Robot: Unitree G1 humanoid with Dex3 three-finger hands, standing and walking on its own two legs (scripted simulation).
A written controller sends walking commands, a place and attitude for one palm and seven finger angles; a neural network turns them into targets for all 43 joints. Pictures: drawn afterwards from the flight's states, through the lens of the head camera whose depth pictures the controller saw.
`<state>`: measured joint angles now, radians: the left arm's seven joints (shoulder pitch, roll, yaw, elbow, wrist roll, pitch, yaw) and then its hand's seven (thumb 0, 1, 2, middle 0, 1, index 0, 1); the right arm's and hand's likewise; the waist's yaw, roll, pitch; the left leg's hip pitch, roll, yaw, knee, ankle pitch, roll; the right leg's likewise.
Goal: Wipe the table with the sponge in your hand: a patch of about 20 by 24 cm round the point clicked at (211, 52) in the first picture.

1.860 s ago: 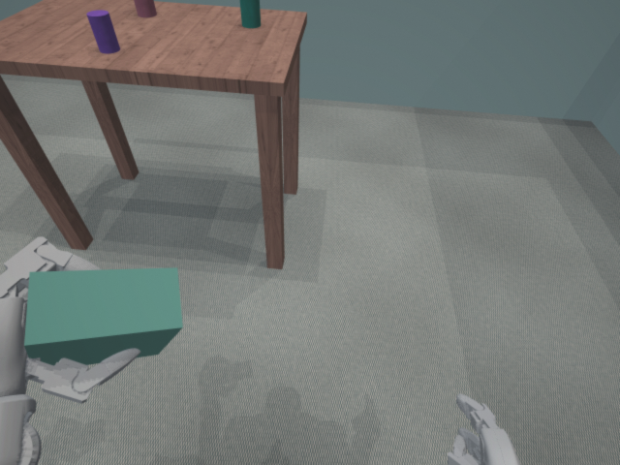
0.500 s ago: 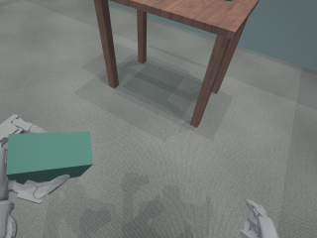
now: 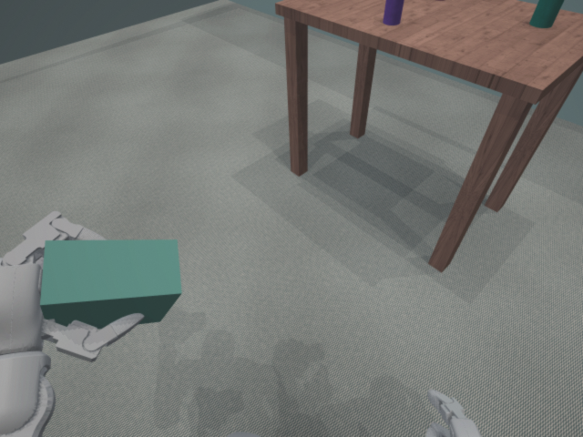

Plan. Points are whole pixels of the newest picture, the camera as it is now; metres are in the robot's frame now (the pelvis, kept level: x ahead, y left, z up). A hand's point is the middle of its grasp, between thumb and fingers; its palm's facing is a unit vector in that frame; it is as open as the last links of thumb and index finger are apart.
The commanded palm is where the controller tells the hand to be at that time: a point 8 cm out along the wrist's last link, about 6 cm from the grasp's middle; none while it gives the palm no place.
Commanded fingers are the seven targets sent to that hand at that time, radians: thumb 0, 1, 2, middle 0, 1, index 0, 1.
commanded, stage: walk to a spot facing it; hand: left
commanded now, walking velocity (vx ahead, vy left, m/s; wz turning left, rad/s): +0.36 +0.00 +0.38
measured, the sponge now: (131, 286) +0.24 +0.20 +0.15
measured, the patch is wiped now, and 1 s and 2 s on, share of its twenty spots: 0.00 0.00 0.00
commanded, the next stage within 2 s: turn to face it in 1.90 s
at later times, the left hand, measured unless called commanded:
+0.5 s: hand (84, 215) +0.32 +0.28 +0.17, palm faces +0.52 -0.76 -0.39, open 10.2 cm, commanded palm +0.25 +0.32 +0.19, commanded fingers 0.00 0.10 1.30 -1.20 -1.60 -1.20 -1.60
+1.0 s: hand (142, 161) +0.43 +0.26 +0.16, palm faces +0.56 -0.70 -0.44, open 10.2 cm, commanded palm +0.36 +0.29 +0.19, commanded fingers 0.00 0.10 1.30 -1.20 -1.60 -1.20 -1.60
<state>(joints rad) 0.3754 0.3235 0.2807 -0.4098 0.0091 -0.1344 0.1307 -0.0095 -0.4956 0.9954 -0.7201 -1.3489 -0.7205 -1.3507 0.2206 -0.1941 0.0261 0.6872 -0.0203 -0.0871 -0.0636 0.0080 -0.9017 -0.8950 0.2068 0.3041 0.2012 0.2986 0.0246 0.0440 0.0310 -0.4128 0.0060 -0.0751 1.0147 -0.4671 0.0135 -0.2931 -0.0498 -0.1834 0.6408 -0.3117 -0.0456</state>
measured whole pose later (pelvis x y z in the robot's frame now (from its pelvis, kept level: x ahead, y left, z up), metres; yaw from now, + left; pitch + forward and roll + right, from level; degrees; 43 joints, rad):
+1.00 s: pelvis +0.28 -0.02 +0.01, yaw +16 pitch -1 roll +1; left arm 0.46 0.31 0.30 -0.48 0.00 -0.17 0.13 -0.01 -0.50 1.00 -0.72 -1.35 -0.72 -1.35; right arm 0.17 -0.27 -0.03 0.65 0.00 -0.04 -0.06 0.01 -0.91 -0.90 0.20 0.30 0.20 0.30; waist 0.00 0.01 0.09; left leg -0.56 0.07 0.06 1.23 -0.37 -0.02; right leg -0.23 -0.11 -0.23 0.58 -0.33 -0.02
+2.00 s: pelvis +0.55 +0.07 -0.01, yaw +36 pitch +0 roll +1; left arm 0.50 0.46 0.44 -0.70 -0.04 -0.22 0.19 -0.01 -0.50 1.00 -0.72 -1.36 -0.72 -1.36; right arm 0.15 -0.24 -0.08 0.52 0.00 -0.04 -0.08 0.01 -0.91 -0.90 0.20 0.30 0.19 0.30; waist -0.03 -0.06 0.13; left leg -0.42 0.05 0.19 0.66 -0.22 0.04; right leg -0.33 -0.19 -0.19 1.01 -0.57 0.06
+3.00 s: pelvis +0.55 -0.02 +0.01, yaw +14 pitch +2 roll +3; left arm 0.46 0.34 0.31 -0.49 -0.03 -0.16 0.13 -0.01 -0.51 1.01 -0.71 -1.37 -0.71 -1.37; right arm 0.21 -0.24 -0.01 0.55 0.00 0.07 -0.01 0.01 -0.91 -0.90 0.20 0.30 0.19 0.30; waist 0.04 -0.05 -0.01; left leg -0.29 -0.02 0.04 0.61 -0.48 -0.03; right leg -0.38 0.16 0.15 0.34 0.03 -0.10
